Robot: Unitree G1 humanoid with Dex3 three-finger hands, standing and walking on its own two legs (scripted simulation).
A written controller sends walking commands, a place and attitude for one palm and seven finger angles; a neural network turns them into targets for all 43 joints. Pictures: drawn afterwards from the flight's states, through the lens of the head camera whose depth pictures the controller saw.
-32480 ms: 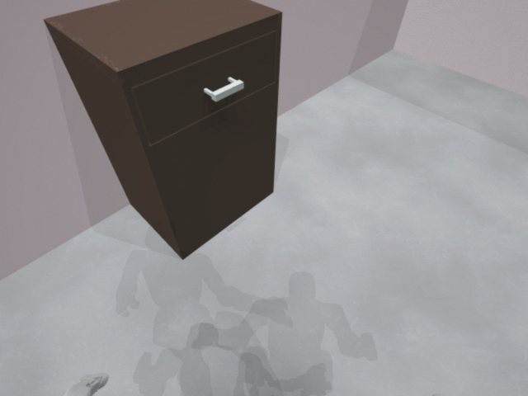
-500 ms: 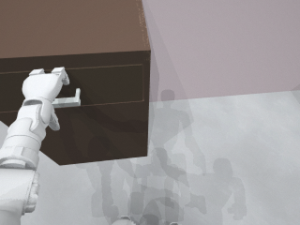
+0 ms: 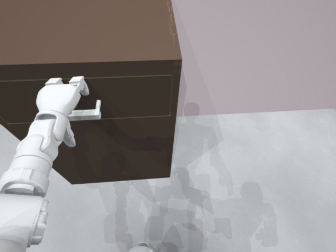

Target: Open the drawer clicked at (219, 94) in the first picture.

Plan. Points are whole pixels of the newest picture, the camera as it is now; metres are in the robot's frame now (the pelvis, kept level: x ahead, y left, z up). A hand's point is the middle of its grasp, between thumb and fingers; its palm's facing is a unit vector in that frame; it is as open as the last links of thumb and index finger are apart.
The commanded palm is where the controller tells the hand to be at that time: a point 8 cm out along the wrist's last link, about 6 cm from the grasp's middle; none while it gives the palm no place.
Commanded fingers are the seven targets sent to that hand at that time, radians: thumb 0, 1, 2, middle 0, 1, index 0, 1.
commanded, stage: re-aim the fingers above the handle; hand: left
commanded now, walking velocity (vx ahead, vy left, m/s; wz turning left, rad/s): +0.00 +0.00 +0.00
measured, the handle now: (80, 109) +0.50 +0.26 -0.01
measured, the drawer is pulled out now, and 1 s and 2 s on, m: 0.00 0.00 0.00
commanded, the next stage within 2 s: lower the fingers behind the handle in 0.58 s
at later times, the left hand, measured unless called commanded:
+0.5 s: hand (54, 117) +0.43 +0.29 +0.04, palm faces -0.12 -0.02 -0.99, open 13.8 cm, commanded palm +0.43 +0.27 +0.10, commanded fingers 0.00 -0.50 0.30 -0.30 -1.20 -0.30 -1.20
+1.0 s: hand (72, 110) +0.45 +0.25 +0.05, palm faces -0.04 -0.01 -1.00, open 13.7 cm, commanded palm +0.44 +0.26 +0.08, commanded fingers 0.00 -0.50 0.30 -0.30 -1.20 -0.30 -1.20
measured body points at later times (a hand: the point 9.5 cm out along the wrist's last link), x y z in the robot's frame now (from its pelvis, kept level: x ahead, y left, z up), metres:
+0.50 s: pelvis -0.01 +0.00 +0.00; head +0.07 +0.00 +0.45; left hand +0.43 +0.29 +0.10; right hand +0.02 -0.28 -0.12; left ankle +0.01 +0.07 -0.70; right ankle -0.03 -0.12 -0.70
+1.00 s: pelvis -0.02 -0.01 +0.00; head +0.06 +0.00 +0.44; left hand +0.45 +0.25 +0.10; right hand +0.02 -0.27 -0.13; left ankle +0.01 +0.07 -0.70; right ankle -0.03 -0.12 -0.70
